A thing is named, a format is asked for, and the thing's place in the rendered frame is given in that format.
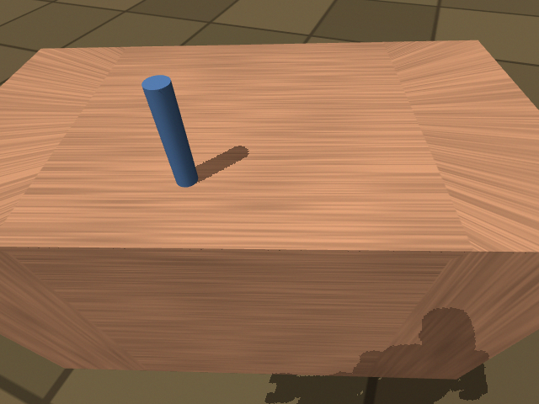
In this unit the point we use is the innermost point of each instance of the can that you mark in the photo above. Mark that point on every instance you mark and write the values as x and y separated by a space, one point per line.
165 112

